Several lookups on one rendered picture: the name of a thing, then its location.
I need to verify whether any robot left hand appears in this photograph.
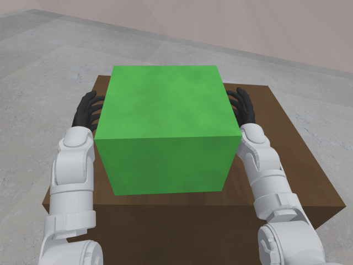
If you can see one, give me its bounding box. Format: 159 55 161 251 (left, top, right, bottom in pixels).
72 90 105 132

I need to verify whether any pedestal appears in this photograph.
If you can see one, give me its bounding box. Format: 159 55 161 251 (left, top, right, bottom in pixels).
42 75 346 265

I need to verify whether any carton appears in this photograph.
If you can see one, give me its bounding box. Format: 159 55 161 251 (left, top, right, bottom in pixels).
94 65 242 195

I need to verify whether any robot right hand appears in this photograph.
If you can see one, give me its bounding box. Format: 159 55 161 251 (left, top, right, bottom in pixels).
226 87 256 128

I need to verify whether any robot left forearm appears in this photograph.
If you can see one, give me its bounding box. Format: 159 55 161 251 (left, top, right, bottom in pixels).
38 126 96 265

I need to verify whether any left robot upper arm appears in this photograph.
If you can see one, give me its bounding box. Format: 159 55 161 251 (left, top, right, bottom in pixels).
39 240 103 265

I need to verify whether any right robot upper arm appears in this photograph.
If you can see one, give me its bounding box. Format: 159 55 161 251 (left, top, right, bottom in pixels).
258 220 343 265

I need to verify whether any robot right forearm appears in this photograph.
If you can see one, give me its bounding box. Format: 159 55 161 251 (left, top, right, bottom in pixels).
236 123 325 260

